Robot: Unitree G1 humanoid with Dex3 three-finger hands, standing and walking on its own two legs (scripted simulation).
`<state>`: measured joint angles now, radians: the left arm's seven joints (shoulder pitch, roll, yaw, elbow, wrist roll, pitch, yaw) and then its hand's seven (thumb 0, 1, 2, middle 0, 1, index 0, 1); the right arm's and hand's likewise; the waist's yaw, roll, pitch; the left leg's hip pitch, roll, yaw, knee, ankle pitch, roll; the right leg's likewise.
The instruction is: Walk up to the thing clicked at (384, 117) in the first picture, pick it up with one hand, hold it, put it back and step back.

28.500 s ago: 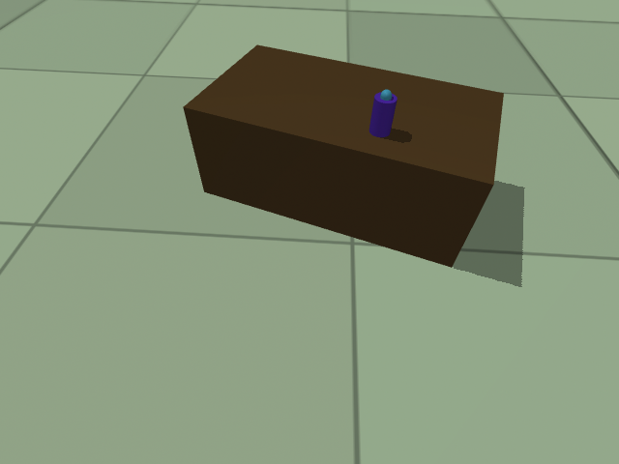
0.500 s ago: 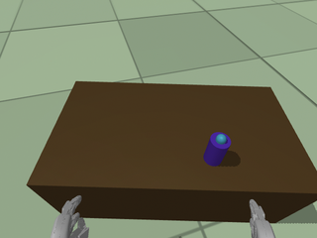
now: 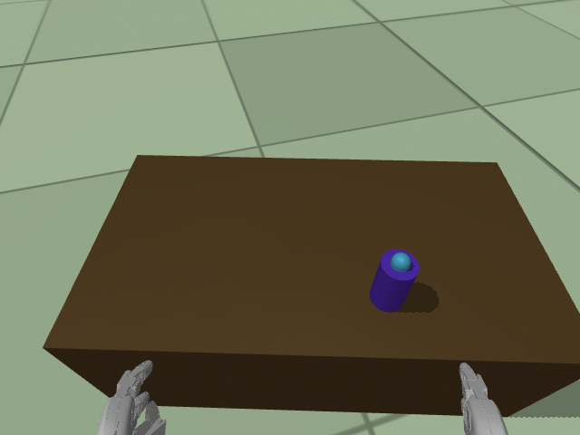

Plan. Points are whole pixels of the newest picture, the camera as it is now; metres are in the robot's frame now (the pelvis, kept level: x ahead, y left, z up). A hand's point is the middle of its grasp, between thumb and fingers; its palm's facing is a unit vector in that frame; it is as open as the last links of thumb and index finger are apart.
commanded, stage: home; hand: right
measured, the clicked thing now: (394, 278) +0.49 -0.21 -0.19
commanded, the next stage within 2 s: stand in 1.00 s
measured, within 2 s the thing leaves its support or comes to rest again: neither
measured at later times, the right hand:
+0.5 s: hand (431, 433) +0.17 -0.18 -0.06, palm faces +0.13 +0.96 -0.27, open 17.4 cm
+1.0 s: hand out of the picture +0.16 -0.17 -0.06, palm faces +0.13 +0.95 -0.27, open 17.4 cm
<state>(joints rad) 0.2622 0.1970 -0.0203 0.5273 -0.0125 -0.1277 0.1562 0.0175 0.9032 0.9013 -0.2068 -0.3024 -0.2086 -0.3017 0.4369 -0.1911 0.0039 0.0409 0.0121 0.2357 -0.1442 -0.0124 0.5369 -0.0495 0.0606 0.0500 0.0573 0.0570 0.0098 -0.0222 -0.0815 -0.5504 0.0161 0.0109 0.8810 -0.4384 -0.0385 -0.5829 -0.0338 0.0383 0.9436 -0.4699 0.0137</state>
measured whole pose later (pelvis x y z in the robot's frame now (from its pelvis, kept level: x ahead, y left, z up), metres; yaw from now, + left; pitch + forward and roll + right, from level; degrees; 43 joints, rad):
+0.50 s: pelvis +0.00 +0.01 +0.00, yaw +0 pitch +6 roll +2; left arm 0.27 0.20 -0.02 0.52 -0.01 -0.13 0.16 0.02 0.90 0.90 -0.21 -0.30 -0.21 -0.30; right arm 0.44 -0.19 0.00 0.03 0.01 0.26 -0.14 -0.01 0.54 -0.05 0.06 0.05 0.06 0.06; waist 0.01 -0.03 -0.08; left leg -0.56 0.01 0.01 0.89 -0.44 -0.03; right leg -0.59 -0.04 0.04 0.95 -0.47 0.02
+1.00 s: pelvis +0.00 +0.01 +0.00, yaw +0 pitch +6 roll +2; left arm 0.27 0.20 -0.02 0.53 -0.01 -0.13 0.17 0.02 0.90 0.90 -0.21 -0.30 -0.21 -0.30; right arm 0.45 -0.19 0.01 0.02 0.01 0.27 -0.14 -0.01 0.53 -0.05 0.06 0.05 0.06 0.06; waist 0.01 -0.03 -0.09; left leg -0.57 0.01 0.02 0.91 -0.44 -0.03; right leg -0.60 -0.04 0.04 0.96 -0.47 0.02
